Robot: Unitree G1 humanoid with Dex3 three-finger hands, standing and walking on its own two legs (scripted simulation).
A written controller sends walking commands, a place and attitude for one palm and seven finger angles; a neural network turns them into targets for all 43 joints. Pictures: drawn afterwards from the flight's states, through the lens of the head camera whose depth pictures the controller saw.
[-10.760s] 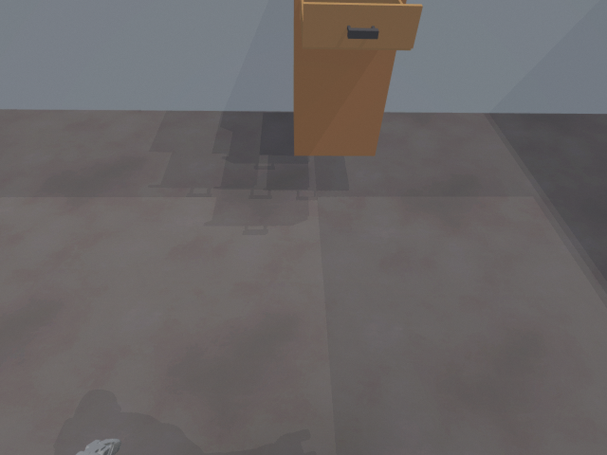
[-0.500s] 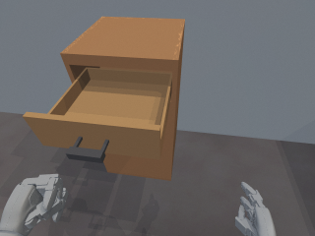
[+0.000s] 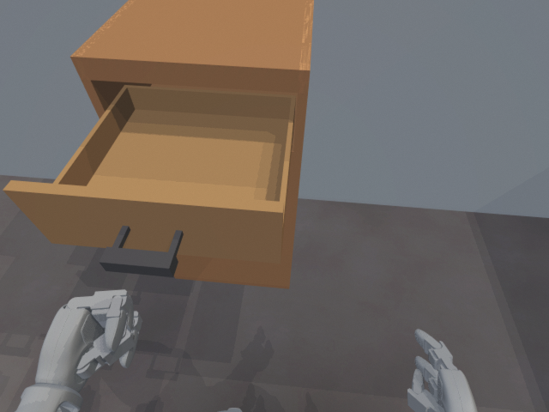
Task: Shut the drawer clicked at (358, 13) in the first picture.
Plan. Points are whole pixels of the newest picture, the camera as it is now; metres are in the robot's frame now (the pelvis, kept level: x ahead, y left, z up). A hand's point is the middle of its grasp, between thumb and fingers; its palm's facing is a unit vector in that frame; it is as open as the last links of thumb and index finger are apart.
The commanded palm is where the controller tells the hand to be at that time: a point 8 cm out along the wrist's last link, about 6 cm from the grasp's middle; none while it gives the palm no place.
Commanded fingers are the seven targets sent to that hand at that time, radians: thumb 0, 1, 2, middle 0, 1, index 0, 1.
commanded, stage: bring the fist close to the handle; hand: left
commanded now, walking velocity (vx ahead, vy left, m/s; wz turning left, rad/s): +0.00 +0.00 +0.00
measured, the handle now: (145, 248) +0.34 +0.22 +0.04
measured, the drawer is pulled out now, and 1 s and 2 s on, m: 0.30 0.30 0.21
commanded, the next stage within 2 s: push the drawer shut in 0.68 s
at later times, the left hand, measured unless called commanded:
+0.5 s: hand (150, 321) +0.23 +0.18 +0.04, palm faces -0.03 -1.00 -0.06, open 3.3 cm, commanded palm +0.21 +0.24 +0.04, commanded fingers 0.00 0.90 0.90 -1.40 -1.60 -1.40 -1.60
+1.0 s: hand (159, 312) +0.24 +0.17 +0.04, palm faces -0.02 -1.00 -0.08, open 3.3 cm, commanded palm +0.23 +0.24 +0.04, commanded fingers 0.00 0.90 0.90 -1.40 -1.60 -1.40 -1.60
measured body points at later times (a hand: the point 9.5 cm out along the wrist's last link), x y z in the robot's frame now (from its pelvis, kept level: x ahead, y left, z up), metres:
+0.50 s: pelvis +0.00 +0.00 -0.02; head +0.05 +0.00 +0.43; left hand +0.23 +0.24 +0.05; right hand +0.16 -0.24 -0.10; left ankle +0.02 +0.09 -0.70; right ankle -0.01 -0.10 -0.70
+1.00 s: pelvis +0.00 -0.02 -0.02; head +0.05 -0.02 +0.42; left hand +0.24 +0.23 +0.05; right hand +0.17 -0.26 -0.10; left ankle +0.02 +0.09 -0.70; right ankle -0.01 -0.10 -0.70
